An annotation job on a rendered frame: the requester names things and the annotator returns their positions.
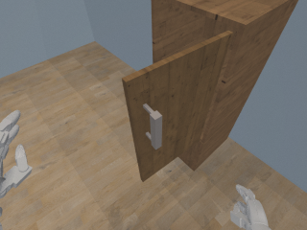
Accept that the robot left hand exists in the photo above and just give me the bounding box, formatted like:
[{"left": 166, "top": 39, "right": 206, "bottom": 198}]
[{"left": 0, "top": 109, "right": 33, "bottom": 199}]

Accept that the cupboard door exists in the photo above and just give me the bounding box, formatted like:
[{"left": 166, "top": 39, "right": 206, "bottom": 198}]
[{"left": 122, "top": 31, "right": 233, "bottom": 182}]

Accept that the handle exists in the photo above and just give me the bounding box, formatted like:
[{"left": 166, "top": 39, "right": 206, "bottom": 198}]
[{"left": 143, "top": 103, "right": 163, "bottom": 150}]

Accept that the robot right hand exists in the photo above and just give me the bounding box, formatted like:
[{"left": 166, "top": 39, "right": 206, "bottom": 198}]
[{"left": 230, "top": 184, "right": 269, "bottom": 230}]

